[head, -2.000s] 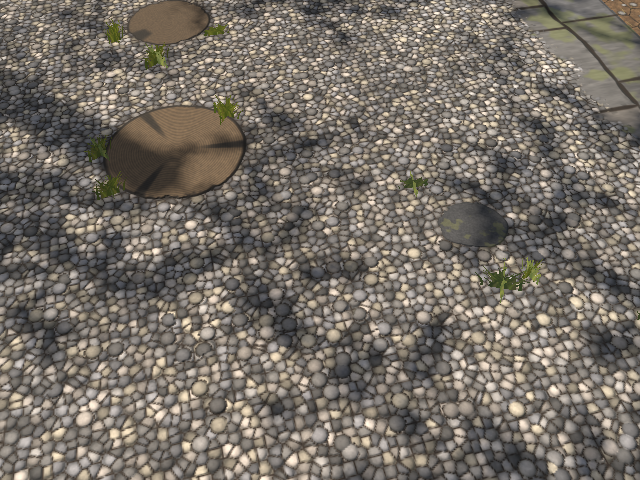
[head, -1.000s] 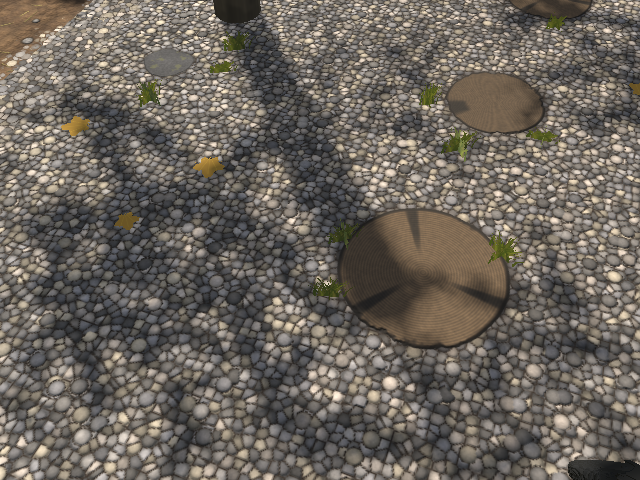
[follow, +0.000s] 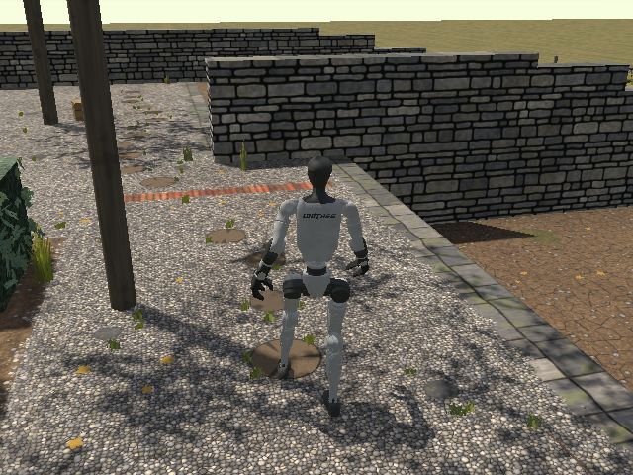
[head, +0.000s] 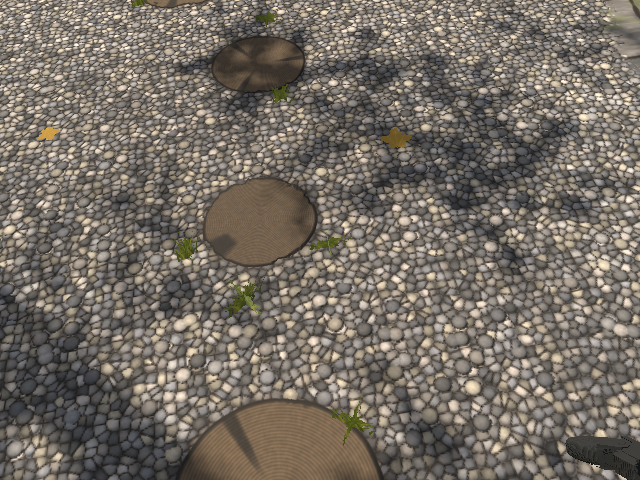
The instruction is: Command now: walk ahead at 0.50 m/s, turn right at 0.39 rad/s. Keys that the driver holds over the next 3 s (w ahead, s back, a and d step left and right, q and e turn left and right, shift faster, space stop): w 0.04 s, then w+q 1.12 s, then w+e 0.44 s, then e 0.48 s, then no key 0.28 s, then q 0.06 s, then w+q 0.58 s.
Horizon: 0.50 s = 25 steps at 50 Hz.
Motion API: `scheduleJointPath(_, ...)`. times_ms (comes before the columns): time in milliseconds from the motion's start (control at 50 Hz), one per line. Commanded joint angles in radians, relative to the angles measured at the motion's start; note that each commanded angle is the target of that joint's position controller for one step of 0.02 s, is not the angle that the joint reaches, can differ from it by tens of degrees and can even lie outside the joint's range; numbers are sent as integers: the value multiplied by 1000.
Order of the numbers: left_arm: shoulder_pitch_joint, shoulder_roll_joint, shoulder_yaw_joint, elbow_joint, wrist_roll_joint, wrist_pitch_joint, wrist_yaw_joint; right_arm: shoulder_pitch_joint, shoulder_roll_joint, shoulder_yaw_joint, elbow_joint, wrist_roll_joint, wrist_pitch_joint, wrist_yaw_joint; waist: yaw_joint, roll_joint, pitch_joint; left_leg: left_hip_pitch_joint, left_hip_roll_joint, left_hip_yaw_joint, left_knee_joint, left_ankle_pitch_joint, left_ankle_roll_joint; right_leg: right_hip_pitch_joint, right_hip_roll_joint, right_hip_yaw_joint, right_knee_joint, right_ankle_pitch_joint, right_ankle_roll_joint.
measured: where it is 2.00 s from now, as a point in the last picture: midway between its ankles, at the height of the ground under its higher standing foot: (232, 243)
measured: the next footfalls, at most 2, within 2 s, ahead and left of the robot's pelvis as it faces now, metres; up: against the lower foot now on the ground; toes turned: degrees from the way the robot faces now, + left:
left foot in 0.12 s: +0.25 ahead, +0.14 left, +0.00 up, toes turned -3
right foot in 0.60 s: +0.51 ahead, -0.06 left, +0.00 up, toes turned +15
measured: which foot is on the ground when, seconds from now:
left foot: up 0.00-0.10, down 0.12-0.60, up 0.62-1.00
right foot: down 0.00-0.14, up 0.16-0.58, down 0.60-1.00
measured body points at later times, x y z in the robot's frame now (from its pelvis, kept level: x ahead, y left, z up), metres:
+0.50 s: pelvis +0.28 +0.05 +0.00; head +0.31 +0.06 +0.45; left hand +0.49 +0.30 -0.07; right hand +0.31 -0.23 -0.12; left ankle +0.21 +0.14 -0.74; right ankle +0.46 -0.09 -0.71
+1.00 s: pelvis +0.53 +0.08 -0.01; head +0.56 +0.10 +0.44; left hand +0.42 +0.36 -0.13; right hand +0.84 -0.04 -0.09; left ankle +0.63 +0.28 -0.70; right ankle +0.47 -0.07 -0.74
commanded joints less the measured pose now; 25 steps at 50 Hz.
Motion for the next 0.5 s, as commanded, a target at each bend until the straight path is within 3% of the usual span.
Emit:
scheduleJointPath(20,52,146,38,-28,-1,-7,7,-97,-85,-17,-83,6,-27,16,15,-127,-24,114,-37,34,-77,34,24,-27,-255,173,-54,188,-129)
scheduleJointPath(80,39,159,42,-20,9,0,8,-32,-115,-29,-70,8,-36,21,-26,-168,-23,155,-44,63,-109,-88,81,64,-299,198,19,332,-107)
scheduleJointPath(100,27,148,38,-23,9,1,7,49,-136,-41,-45,3,-38,16,-69,-162,-61,259,-67,93,-141,-96,113,77,-265,164,109,496,-88)
scheduleJointPath(120,22,119,24,-32,16,1,6,176,-172,-55,-19,-7,-40,13,-126,-130,-172,461,-8,36,-108,-63,169,30,-216,108,298,549,-60)
scheduleJointPath(140,112,74,7,-48,18,-8,8,309,-250,-73,-2,-19,-39,14,-128,53,-334,817,172,-288,-98,-106,310,-244,-95,16,630,324,10)
scheduleJointPath(160,158,63,-3,-45,10,-20,7,375,-238,-76,39,9,-27,28,-130,290,-367,961,294,-664,-263,-339,413,-511,-8,-30,878,-260,64)
scheduleJointPath(180,76,139,10,-61,0,-31,2,335,-168,-51,29,35,-22,31,-145,168,-240,896,281,-678,-305,-520,376,-637,-75,19,950,-258,53)
scheduleJointPath(200,-34,148,11,-84,-5,-41,-3,278,-136,-41,11,25,-12,27,-150,73,-131,775,239,-547,-315,-496,340,-656,-114,-7,942,-181,48)
scheduleJointPath(220,-113,133,8,-103,15,-51,-5,244,-122,-33,6,10,-4,28,-139,-12,-39,647,187,-443,-341,-382,317,-649,-141,-31,869,-126,43)
scheduleJointPath(260,-99,115,12,-111,34,-59,-6,218,-109,-26,-2,2,-2,19,-91,28,-43,560,134,-366,-360,-201,313,-565,-180,-35,739,-55,60)
scheduleJointPath(300,-90,89,7,-112,36,-56,-7,228,-111,-27,2,11,2,10,-75,56,-63,525,105,-301,-373,-111,319,-520,-179,-59,634,-54,85)
scheduleJointPath(400,-255,43,-15,-149,31,-56,-10,284,-168,-47,26,25,19,-19,-121,45,-34,412,59,-204,-382,-62,291,-423,-134,-84,303,196,134)
scheduleJointPath(500,-362,71,-5,-177,13,-73,-23,361,-161,-48,48,34,43,-29,-148,56,-31,437,69,-273,-310,-139,258,-323,-91,-59,144,274,130)
Over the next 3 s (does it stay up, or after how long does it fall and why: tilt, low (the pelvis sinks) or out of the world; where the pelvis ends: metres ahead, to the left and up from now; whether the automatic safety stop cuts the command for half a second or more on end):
stays up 1.19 0.45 0.00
